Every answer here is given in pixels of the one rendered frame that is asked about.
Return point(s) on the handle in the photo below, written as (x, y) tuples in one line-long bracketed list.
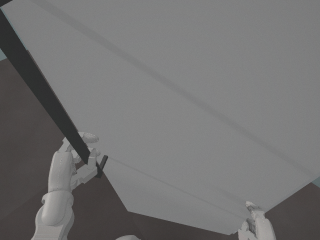
[(17, 54)]

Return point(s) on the fridge door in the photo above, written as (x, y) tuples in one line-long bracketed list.
[(200, 105)]

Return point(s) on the left robot hand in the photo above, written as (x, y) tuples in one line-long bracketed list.
[(62, 167)]

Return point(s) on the right robot hand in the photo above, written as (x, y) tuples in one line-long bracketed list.
[(262, 228)]

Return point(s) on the left robot forearm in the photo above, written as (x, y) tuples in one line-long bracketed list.
[(55, 218)]

